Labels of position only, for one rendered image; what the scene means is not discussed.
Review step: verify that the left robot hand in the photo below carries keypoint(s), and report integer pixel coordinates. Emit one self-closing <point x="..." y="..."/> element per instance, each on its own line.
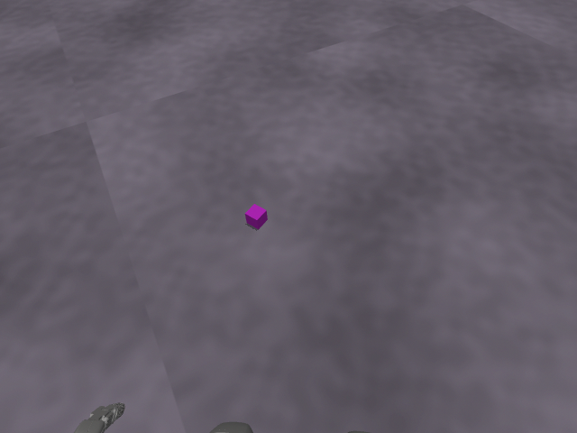
<point x="101" y="419"/>

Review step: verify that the cube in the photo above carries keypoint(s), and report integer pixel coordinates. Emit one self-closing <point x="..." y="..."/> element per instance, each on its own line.
<point x="256" y="216"/>

